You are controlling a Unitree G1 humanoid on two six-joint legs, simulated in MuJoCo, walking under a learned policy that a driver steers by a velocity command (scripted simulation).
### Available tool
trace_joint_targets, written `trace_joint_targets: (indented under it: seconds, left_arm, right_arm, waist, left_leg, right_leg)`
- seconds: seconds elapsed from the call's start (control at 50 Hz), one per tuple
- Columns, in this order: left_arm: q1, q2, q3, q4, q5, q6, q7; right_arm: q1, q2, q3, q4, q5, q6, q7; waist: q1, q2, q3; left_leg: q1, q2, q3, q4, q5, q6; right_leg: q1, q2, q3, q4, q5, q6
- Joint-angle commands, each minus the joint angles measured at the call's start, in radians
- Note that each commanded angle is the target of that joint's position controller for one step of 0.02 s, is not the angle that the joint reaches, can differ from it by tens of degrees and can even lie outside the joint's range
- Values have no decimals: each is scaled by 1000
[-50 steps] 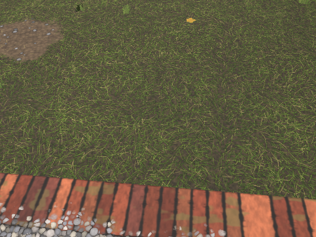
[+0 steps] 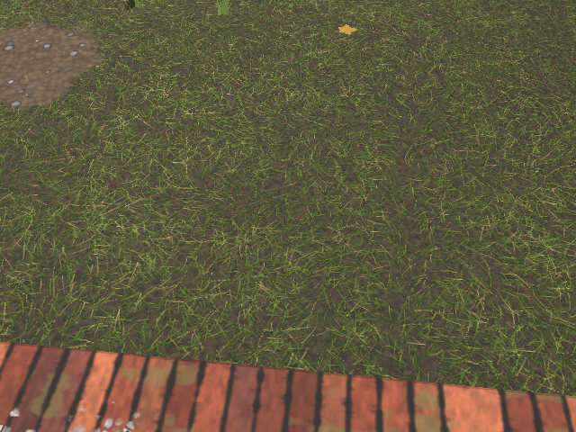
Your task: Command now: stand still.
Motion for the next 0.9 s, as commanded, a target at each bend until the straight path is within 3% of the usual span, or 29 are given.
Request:
trace_joint_targets:
  seconds: [0.02, 0.42, 0.44, 0.46, 0.48, 0.5, 0.52, 0.54, 0.56, 0.58, 0.6, 0.62, 0.64, 0.68, 0.72, 0.9]
  left_arm:
    - [-39, 124, 20, -38, -1, -12, 4]
    - [-29, 129, 13, 12, 2, -12, 7]
    - [-5, 135, 16, 22, 6, -8, 10]
    - [11, 165, 32, 21, 20, -6, 19]
    - [-6, 169, 40, 11, 37, -5, 29]
    - [-57, 129, 35, -7, 43, -7, 37]
    - [-83, 84, 28, -23, 43, -13, 47]
    - [-79, 49, 21, -32, 35, -20, 54]
    - [-56, 25, 14, -27, 19, -24, 55]
    - [-29, 33, 10, -22, -1, -28, 47]
    - [-25, 91, 9, -23, -24, -28, 32]
    - [6, 133, 9, -9, -18, -27, 13]
    - [30, 142, 10, 0, -12, -25, -1]
    - [47, 152, 11, 9, -3, -18, -17]
    - [34, 155, 15, -4, 0, -9, -23]
    - [0, 148, 23, -34, -1, -9, -20]
  right_arm:
    - [33, -124, -21, -29, 0, -9, 0]
    - [50, -133, -17, -4, -3, -5, 4]
    - [78, -140, -20, 6, -8, -2, 2]
    - [110, -176, -34, 17, -27, 2, -6]
    - [143, -192, -44, 24, -52, 2, -16]
    - [152, -173, -42, 23, -59, -5, -28]
    - [130, -154, -37, 16, -49, -11, -36]
    - [78, -126, -25, 3, -26, -12, -37]
    - [5, -87, -9, -15, 0, -11, -30]
    - [-46, -85, -3, -32, 12, -7, -19]
    - [8, -115, -13, -39, 8, -4, -15]
    - [60, -136, -20, -23, -2, 5, -17]
    - [87, -132, -16, -12, -9, 12, -22]
    - [141, -114, -7, 16, -8, 23, -32]
    - [130, -114, 1, 21, -1, 22, -35]
    - [43, -139, 13, 30, 0, 11, -28]
  waist:
    - [4, 13, -53]
    - [9, 16, -33]
    - [7, 25, -27]
    - [-2, 54, 17]
    - [-24, 89, 76]
    - [-46, 115, 114]
    - [-46, 135, 123]
    - [-21, 127, 106]
    - [20, 81, 69]
    - [46, 30, 17]
    - [9, -51, -82]
    - [-13, -36, -116]
    - [-16, -12, -104]
    - [-27, -11, -74]
    - [-23, -2, -77]
    - [-10, 7, -63]
  left_leg:
    - [-133, 27, -23, -112, 277, 32]
    - [-130, 34, -34, -138, 249, 44]
    - [-133, 43, -50, -171, 135, 59]
    - [-147, 66, -89, -219, -66, 108]
    - [-131, 121, -176, -282, -223, 174]
    - [-73, 178, -257, -326, -213, 222]
    - [-7, 229, -301, -337, -104, 246]
    - [25, 249, -301, -308, 54, 240]
    - [-6, 219, -254, -252, 203, 192]
    - [-81, 146, -165, -184, 323, 121]
    - [-123, 21, -20, -97, 380, 29]
    - [-134, 12, -18, -67, 354, -22]
    - [-126, 19, -15, -47, 325, -43]
    - [-107, 35, -9, -34, 295, -48]
    - [-95, 43, -9, -36, 314, -39]
    - [-124, 48, -3, -66, 253, -27]
  right_leg:
    - [166, -37, 49, -66, 289, -37]
    - [167, -34, 44, -97, 260, -32]
    - [167, -30, 42, -109, 143, -35]
    - [127, -12, 34, -105, -95, -46]
    - [34, 2, 38, -90, -236, -55]
    - [-58, 19, 23, -44, -189, -50]
    - [-106, 20, 0, -19, -104, -46]
    - [-86, 4, 4, -37, -35, -45]
    - [21, -19, 20, -90, 92, -45]
    - [176, -34, 37, -125, 318, -52]
    - [328, -51, 95, -102, 577, -98]
    - [389, -70, 139, -66, 709, -124]
    - [369, -90, 149, -56, 765, -128]
    - [310, -96, 141, -52, 752, -113]
    - [277, -86, 129, -46, 695, -99]
    - [226, -53, 101, -57, 439, -77]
